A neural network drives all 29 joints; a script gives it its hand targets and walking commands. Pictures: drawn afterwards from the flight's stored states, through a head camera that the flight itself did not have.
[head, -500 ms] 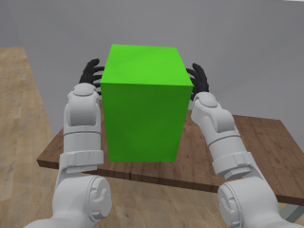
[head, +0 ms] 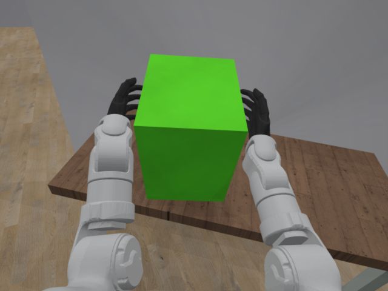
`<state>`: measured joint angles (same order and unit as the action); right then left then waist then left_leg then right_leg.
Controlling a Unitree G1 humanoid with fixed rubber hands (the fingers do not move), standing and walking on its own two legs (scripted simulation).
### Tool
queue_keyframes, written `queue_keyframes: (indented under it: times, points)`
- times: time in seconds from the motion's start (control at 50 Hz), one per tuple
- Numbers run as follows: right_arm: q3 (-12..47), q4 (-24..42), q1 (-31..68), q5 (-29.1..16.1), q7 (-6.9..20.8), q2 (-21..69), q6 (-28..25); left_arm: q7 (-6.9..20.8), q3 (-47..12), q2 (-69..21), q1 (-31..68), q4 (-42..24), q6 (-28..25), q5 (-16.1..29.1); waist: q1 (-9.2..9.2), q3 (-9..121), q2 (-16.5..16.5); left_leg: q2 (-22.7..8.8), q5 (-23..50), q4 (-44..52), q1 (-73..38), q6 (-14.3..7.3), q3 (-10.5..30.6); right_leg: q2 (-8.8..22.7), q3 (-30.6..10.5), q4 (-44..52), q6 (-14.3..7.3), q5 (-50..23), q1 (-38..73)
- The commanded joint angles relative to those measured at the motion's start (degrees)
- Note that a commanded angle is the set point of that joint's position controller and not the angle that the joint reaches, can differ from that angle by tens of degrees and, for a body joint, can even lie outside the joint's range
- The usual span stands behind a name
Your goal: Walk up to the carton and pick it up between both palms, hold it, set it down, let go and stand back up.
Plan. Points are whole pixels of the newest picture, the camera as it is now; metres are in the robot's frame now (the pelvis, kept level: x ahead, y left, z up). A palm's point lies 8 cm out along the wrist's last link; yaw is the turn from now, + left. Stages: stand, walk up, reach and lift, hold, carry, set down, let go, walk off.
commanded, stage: set down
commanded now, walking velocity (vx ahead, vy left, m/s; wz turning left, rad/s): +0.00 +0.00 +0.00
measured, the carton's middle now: (188, 131) +0.43 -0.02 +0.15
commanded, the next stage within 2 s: none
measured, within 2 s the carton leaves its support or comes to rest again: neither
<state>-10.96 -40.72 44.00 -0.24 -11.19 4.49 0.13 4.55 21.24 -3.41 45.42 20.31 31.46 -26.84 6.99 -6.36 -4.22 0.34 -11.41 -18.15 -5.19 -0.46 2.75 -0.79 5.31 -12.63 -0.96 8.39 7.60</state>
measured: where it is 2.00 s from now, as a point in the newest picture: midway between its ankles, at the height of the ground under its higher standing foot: outside the picture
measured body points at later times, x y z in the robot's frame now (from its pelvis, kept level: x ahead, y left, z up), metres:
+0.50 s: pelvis +0.01 +0.01 +0.00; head -0.02 +0.05 +0.45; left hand +0.42 +0.12 +0.19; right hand +0.39 -0.16 +0.19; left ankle +0.00 +0.11 -0.75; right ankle +0.00 -0.10 -0.75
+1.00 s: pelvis +0.01 +0.00 +0.00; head -0.01 +0.03 +0.45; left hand +0.44 +0.10 +0.16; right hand +0.40 -0.18 +0.17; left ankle +0.00 +0.11 -0.75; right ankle +0.00 -0.10 -0.75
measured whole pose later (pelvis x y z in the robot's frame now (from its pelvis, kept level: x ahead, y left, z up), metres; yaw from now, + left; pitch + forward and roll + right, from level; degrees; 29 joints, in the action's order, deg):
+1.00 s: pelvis +0.01 +0.00 +0.00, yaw -2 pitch -6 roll -1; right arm -20.8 -52.1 46.3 6.9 -7.5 3.6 -5.9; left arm -1.3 22.4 -3.5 47.3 39.0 19.8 -22.1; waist 5.5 -2.4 -3.1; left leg -0.1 -11.3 -17.0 -0.2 -0.6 0.0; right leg -0.5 4.8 -13.4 -0.9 8.7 1.1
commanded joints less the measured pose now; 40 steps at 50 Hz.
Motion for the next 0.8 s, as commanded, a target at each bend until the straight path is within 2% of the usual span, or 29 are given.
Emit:
queue_keyframes:
  times: [0.0,0.1,0.24,0.32,0.42,0.5,0.58,0.78]
  points:
    - [20.8,18.4,43.7,-3.0,5.2,22.1,-7.2,6.7,-28.2,-29.2,33.2,-8.9,-5.3,10.6,1.5,30.1,4.7,1.2,30.4,-3.4,-4.8,3.0,-5.2,-1.1,3.8,-3.5,3.7,-27.4,8.7]
    - [22.9,19.2,42.1,-4.7,5.1,21.4,-6.6,4.6,-31.4,-28.8,31.8,-10.5,-5.3,12.0,0.68,29.6,5.4,1.0,28.5,-3.2,-2.8,2.7,-3.9,-0.6,3.1,-4.3,3.9,-27.7,8.1]
    - [18.3,13.3,39.1,-3.7,5.7,19.3,-4.0,5.3,-26.0,-27.6,28.7,-4.5,-2.9,9.7,-0.09,21.8,4.0,0.6,18.4,0.5,0.6,1.8,-4.4,-0.6,3.3,-2.7,4.1,-19.5,5.0]
    - [14.1,10.4,38.6,-1.8,6.5,18.2,-4.1,5.7,-23.4,-27.6,29.3,-1.5,-3.2,8.9,0.44,20.2,4.3,0.2,16.9,1.1,-0.9,2.5,-4.9,-0.9,4.1,-1.6,3.7,-14.9,2.2]
    - [10.4,7.9,39.3,0.7,7.5,17.6,-5.6,5.1,-22.9,-28.5,31.4,0.9,-5.4,9.2,1.02,21.8,5.5,-0.6,19.4,0.3,-4.7,4.2,-5.0,-1.4,5.2,-0.9,3.1,-12.3,-1.1]
    - [9.0,5.9,40.3,2.3,8.3,17.9,-7.0,4.1,-23.2,-29.3,33.2,2.6,-7.8,9.8,0.77,23.9,5.9,-0.9,21.8,-0.4,-6.1,4.9,-5.1,-1.6,5.5,-0.9,2.8,-12.8,-2.2]
    - [8.5,3.7,41.3,3.2,8.9,18.6,-8.1,3.2,-22.7,-29.5,34.4,4.9,-9.9,10.1,-0.05,25.6,5.5,-0.8,22.3,-0.5,-5.1,4.7,-5.3,-1.5,5.0,-1.3,2.9,-15.1,-1.5]
    - [6.6,-1.5,41.3,5.7,9.7,22.1,-7.9,2.7,-18.1,-28.1,36.2,11.0,-13.5,9.4,-1.85,26.4,3.3,0.8,14.1,2.4,4.1,2.0,-6.5,-0.2,2.6,-3.3,4.3,-22.1,4.6]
